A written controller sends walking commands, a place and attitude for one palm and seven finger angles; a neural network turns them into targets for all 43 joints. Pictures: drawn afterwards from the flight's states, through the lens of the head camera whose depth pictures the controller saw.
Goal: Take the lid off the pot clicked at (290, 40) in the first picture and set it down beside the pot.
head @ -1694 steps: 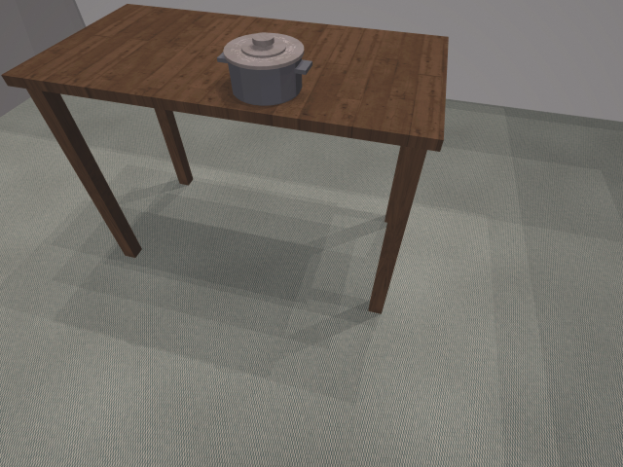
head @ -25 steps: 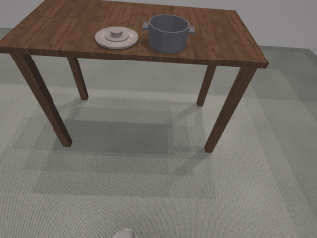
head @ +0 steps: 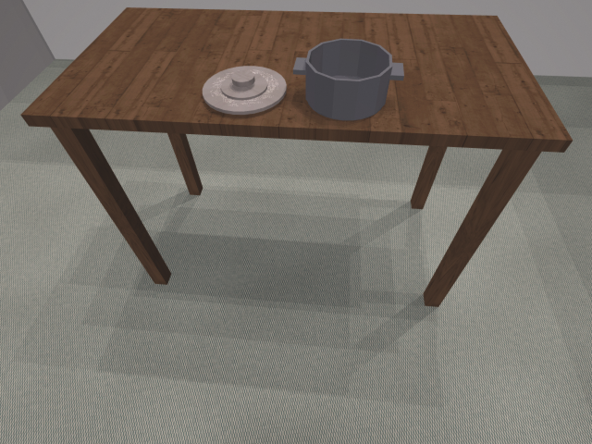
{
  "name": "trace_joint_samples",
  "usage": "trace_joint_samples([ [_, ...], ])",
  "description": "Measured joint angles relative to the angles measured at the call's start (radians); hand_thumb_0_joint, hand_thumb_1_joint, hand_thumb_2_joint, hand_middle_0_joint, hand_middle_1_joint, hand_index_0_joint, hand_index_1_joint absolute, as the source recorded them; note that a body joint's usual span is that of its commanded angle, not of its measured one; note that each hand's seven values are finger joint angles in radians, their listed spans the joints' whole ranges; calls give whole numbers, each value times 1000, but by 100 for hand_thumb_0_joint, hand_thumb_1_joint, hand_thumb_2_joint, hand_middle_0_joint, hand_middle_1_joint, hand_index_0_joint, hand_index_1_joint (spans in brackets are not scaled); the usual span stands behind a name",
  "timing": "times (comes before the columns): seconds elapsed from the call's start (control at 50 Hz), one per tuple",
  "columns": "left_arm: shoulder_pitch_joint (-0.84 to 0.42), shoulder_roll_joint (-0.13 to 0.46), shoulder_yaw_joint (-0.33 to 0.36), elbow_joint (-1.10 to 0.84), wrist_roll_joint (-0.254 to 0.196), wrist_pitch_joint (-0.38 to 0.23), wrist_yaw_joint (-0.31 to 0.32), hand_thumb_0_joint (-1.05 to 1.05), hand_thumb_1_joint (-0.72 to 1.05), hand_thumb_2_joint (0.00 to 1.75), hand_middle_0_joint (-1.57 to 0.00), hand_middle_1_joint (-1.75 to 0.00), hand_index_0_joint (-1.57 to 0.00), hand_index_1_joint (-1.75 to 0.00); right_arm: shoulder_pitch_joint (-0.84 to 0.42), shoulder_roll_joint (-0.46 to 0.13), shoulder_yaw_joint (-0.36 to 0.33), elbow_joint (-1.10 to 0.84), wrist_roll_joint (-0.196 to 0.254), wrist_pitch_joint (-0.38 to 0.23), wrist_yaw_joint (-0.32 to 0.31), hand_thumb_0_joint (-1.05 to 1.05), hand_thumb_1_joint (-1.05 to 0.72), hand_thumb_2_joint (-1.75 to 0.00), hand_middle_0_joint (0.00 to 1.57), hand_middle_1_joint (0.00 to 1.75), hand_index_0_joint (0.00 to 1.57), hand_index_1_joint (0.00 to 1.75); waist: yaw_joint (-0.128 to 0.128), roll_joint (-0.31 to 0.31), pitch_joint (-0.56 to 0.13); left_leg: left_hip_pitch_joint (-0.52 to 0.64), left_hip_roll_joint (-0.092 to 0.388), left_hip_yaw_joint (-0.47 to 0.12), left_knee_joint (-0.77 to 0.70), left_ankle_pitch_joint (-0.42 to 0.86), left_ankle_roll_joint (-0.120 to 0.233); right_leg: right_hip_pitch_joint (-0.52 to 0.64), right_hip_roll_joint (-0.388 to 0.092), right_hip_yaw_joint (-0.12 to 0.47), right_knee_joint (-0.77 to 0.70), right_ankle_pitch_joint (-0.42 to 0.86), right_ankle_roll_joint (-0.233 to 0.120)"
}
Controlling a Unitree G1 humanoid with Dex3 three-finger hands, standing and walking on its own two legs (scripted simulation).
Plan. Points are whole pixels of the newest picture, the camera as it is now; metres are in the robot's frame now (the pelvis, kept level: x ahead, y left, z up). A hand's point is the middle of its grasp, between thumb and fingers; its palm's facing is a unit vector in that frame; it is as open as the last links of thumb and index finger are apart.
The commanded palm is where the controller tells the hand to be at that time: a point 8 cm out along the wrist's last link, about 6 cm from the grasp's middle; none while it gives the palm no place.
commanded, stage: stop stepping back and stand still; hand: left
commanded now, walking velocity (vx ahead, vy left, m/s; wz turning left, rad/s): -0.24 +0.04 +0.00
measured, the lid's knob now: (243, 78) +0.81 +0.15 +0.06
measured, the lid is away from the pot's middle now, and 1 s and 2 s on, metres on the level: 0.23 0.23 0.23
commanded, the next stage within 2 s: let the arm hang, fingers relaxed in 1.22 s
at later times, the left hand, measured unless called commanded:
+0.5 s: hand out of the picture +0.09 +0.19 -0.17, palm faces -0.03 -0.96 -0.29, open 7.4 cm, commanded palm none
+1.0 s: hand (202, 419) +0.19 +0.17 -0.17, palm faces -0.04 -0.97 -0.23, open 7.3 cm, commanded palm none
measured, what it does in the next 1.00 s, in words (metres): walks ahead: left foot, then right foot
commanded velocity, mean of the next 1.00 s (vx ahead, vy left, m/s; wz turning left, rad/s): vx -0.07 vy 0.01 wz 0.00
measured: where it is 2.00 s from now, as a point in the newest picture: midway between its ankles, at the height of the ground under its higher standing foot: outside the picture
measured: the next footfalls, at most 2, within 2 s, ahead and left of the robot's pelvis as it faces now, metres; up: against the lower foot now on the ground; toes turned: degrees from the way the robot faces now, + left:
left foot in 0.60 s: +0.11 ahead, +0.11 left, +0.00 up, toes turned -1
right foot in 0.80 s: +0.07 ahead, -0.12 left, +0.00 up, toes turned -1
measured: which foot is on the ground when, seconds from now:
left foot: down 0.00-0.38, up 0.40-0.58, down 0.60-1.00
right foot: down 0.00-0.62, up 0.64-0.78, down 0.80-1.00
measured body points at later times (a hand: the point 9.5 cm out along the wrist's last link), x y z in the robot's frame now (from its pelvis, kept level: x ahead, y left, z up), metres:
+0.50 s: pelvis +0.05 -0.01 +0.00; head +0.13 -0.03 +0.44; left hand +0.09 +0.24 -0.15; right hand +0.07 -0.24 -0.17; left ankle -0.02 +0.12 -0.68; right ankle -0.08 -0.11 -0.73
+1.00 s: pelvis +0.12 -0.01 +0.00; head +0.15 -0.02 +0.45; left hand +0.19 +0.22 -0.15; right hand +0.11 -0.24 -0.16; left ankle +0.07 +0.12 -0.73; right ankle +0.03 -0.12 -0.73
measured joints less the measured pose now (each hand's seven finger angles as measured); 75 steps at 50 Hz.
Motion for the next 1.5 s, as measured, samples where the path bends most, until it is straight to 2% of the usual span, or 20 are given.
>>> trace_joint_samples([
  [0.08,-25,4,5,-1,-1,18,13,-1,95,89,-20,-30,-20,-30,-44,-19,-19,-8,9,2,-10,4,-95,-90,20,30,21,30,-4,-20,32,13,0,31,-2,53,5,-1,-7,10,18,46,4],
  [0.18,-35,16,9,-10,3,45,7,0,93,89,-20,-30,-20,-30,-72,-47,-34,-44,5,10,-10,3,-93,-90,20,30,20,30,-2,-24,51,24,4,58,-5,127,14,-17,-14,-7,55,132,-3],
  [0.26,-38,35,15,-23,4,57,0,0,92,89,-20,-30,-20,-30,-76,-69,-36,-66,-3,9,-9,2,-92,-90,20,30,20,30,-5,-6,42,52,15,55,-62,43,27,-46,-4,-21,102,93,2],
  [0.3,-51,48,20,-30,3,60,-4,0,92,89,-20,-30,-20,-30,-78,-73,-33,-67,-8,9,-10,1,-92,-90,20,30,20,30,-9,-3,44,54,15,43,-83,-38,9,-53,0,-18,113,14,2],
  [0.32,-59,57,24,-31,4,60,-4,0,91,89,-20,-30,-20,-30,-86,-68,-30,-60,-9,12,-11,1,-92,-90,20,30,20,30,-7,-17,52,45,6,44,-67,-54,-2,-43,-8,-11,100,-30,0],
  [0.36,-64,63,28,-32,6,54,-3,0,91,89,-20,-30,-20,-30,-101,-61,-27,-53,-5,24,-12,1,-92,-90,20,30,20,30,4,-27,69,20,2,53,-12,-50,-11,-16,-13,-2,51,-25,-7],
  [0.4,-63,57,26,-29,10,40,1,0,91,89,-20,-30,-20,-30,-114,-62,-31,-57,4,33,-10,1,-91,-90,20,30,20,30,8,-18,83,-45,5,46,131,-61,-11,3,-9,-2,29,-55,-15],
  [0.44,-49,48,23,-29,16,33,8,0,91,89,-20,-30,-20,-30,-130,-65,-32,-63,8,45,-5,1,-91,-90,20,30,20,30,16,-17,96,-111,-14,20,295,-140,-3,29,-10,5,-1,-59,-20],
  [0.48,-27,41,23,-27,23,36,17,0,91,89,-20,-30,-20,-30,-152,-64,-31,-72,8,51,1,1,-91,-90,20,30,20,30,26,-29,106,-154,-26,9,362,-177,1,59,-11,20,-35,-47,-22],
  [0.54,8,33,22,-16,25,39,16,0,91,89,-20,-30,-20,-30,-190,-62,-28,-97,7,44,14,1,-91,-90,20,30,20,30,27,-47,121,-177,-22,20,266,-131,0,95,-13,39,-64,-40,-18],
  [0.56,17,30,21,-10,22,41,13,0,91,89,-20,-30,-20,-30,-200,-63,-27,-107,7,37,18,1,-91,-90,20,30,20,30,21,-49,127,-171,-21,25,193,-67,1,102,-12,41,-56,-44,-16],
  [0.6,34,21,19,-2,13,46,5,0,91,89,-20,-30,-20,-30,-206,-71,-26,-127,3,17,22,1,-91,-90,20,30,20,30,11,-37,134,-137,-10,27,51,154,19,92,1,33,20,-62,-6],
  [0.66,31,28,17,2,-3,60,3,0,91,89,-20,-30,-20,-30,-198,-60,-23,-134,-3,-1,13,1,-91,-90,20,30,20,30,8,-62,129,-101,-20,40,53,62,34,-8,1,48,278,-154,12],
  [0.7,7,30,17,-5,-4,67,3,0,91,89,-20,-30,-20,-30,-183,-52,-15,-128,-6,-6,4,1,-91,-90,20,30,20,30,8,-72,126,-76,-32,34,24,48,32,-56,2,56,343,-197,18],
  [0.74,-22,31,17,-17,0,66,3,1,92,89,-20,-30,-20,-30,-169,-50,-9,-112,-9,-4,0,0,-91,-90,20,30,20,30,14,-62,126,-59,-34,19,-7,65,22,-73,-4,43,283,-179,19],
  [0.8,-28,42,10,-42,8,34,-8,1,93,89,-20,-30,-20,-30,-147,-47,-9,-80,1,5,0,0,-92,-90,20,30,20,30,23,-59,107,-52,-42,12,5,53,13,-39,-18,49,67,44,12],
  [0.9,-10,30,-5,-5,9,26,-10,0,92,89,-20,-30,-20,-30,-110,-64,-19,-34,6,16,14,1,-93,-90,20,30,20,30,-2,-21,45,1,-19,-1,-29,40,3,29,5,37,7,-9,-5],
  [1.0,-18,22,-3,7,3,20,-2,0,91,89,-20,-30,-20,-30,-92,-56,-13,-11,6,0,6,1,-92,-90,20,30,20,30,-10,-22,37,30,-5,10,-60,35,1,62,17,48,-47,11,-5],
  [1.22,-13,21,11,26,-1,25,3,0,92,89,-20,-30,-20,-30,-59,-26,-6,27,2,-3,-7,1,-91,-90,20,30,20,30,-8,-35,33,63,-3,7,-72,28,1,104,19,43,-75,12,-7],
  [1.5,43,15,2,67,2,31,-3,0,92,89,-20,-30,-20,-30,-60,-29,-2,41,1,-6,-5,1,-92,-90,20,30,20,30,5,-26,42,78,-6,8,-108,64,5,116,15,44,-106,46,-2],
])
